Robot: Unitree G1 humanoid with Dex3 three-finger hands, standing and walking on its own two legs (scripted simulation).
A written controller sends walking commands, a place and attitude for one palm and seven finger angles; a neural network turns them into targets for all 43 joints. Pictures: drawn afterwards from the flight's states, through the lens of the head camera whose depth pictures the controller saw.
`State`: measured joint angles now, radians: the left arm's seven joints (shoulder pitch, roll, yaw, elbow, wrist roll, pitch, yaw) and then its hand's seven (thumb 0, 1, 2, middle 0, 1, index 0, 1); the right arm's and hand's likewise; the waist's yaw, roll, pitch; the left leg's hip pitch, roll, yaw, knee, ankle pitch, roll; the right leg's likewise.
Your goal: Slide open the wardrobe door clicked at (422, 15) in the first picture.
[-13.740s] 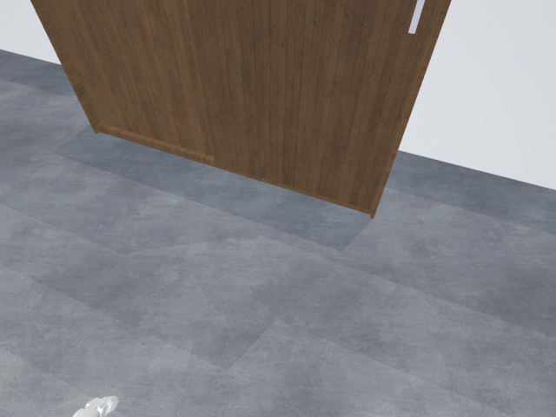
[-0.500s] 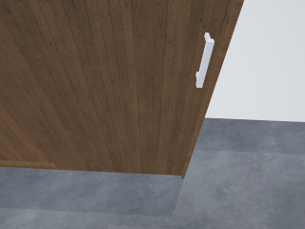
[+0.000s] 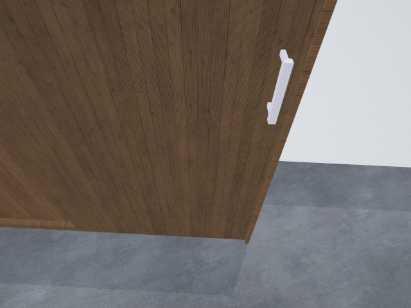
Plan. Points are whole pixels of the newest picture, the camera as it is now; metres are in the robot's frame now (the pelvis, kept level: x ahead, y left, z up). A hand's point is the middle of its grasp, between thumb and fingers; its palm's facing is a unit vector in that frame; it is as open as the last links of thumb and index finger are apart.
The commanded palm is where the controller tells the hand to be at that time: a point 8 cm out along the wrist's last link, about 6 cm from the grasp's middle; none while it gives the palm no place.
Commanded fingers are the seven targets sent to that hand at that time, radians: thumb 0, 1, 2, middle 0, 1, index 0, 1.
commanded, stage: look again from close up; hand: right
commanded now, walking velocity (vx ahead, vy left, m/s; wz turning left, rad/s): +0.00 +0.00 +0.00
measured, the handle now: (277, 88) +0.54 -0.13 +0.17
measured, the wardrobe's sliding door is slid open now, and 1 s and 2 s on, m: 0.00 0.00 0.00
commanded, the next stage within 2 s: raise the hand with hooked fingers in 0.74 s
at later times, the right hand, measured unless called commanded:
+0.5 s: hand out of the picture +0.01 -0.16 -0.17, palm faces +0.03 +0.98 -0.19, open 7.4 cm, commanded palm none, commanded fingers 0.00 -0.90 -0.90 0.20 0.30 0.20 0.30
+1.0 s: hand (316, 307) +0.16 -0.19 -0.05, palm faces +0.27 +0.95 -0.16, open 7.5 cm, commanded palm +0.11 -0.22 -0.04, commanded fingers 0.00 -0.69 -0.81 0.22 0.44 0.22 0.44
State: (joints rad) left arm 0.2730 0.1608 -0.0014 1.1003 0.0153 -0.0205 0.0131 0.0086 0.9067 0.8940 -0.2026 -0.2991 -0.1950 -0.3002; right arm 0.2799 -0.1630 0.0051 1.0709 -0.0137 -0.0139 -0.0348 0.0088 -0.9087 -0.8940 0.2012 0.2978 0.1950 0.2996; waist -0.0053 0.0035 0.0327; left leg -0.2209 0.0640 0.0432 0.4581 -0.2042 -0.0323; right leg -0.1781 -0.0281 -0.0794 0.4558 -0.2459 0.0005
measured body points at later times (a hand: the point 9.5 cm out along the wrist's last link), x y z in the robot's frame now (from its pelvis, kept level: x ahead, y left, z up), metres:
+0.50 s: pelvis +0.01 +0.01 +0.00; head +0.02 +0.01 +0.45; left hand +0.01 +0.23 -0.16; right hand +0.01 -0.22 -0.16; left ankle +0.03 +0.14 -0.74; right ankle +0.00 -0.12 -0.74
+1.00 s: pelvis +0.00 +0.00 -0.01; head +0.01 +0.01 +0.44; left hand +0.08 +0.25 -0.13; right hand +0.14 -0.24 -0.04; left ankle +0.03 +0.14 -0.74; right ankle +0.00 -0.12 -0.74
